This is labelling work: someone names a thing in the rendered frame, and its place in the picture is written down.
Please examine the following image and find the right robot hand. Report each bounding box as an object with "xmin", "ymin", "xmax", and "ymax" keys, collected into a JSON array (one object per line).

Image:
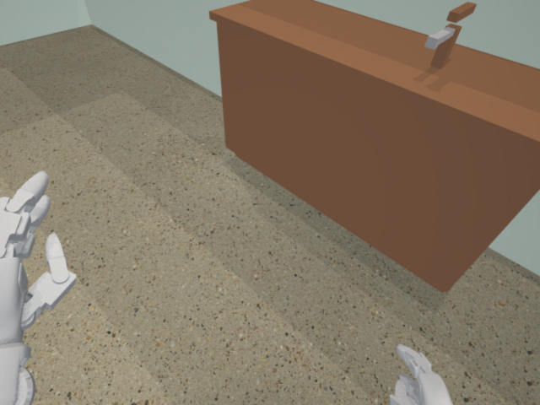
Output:
[{"xmin": 390, "ymin": 344, "xmax": 453, "ymax": 405}]

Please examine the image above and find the left robot forearm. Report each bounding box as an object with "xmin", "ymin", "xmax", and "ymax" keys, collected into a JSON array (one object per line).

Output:
[{"xmin": 0, "ymin": 343, "xmax": 35, "ymax": 405}]

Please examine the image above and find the left robot hand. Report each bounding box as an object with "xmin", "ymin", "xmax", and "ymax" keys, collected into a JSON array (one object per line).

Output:
[{"xmin": 0, "ymin": 171, "xmax": 76, "ymax": 344}]

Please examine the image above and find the tap lever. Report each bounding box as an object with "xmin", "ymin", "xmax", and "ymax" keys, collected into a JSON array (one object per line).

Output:
[{"xmin": 424, "ymin": 27, "xmax": 456, "ymax": 50}]

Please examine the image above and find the counter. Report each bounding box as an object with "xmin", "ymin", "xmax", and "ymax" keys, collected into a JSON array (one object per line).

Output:
[{"xmin": 209, "ymin": 0, "xmax": 540, "ymax": 293}]

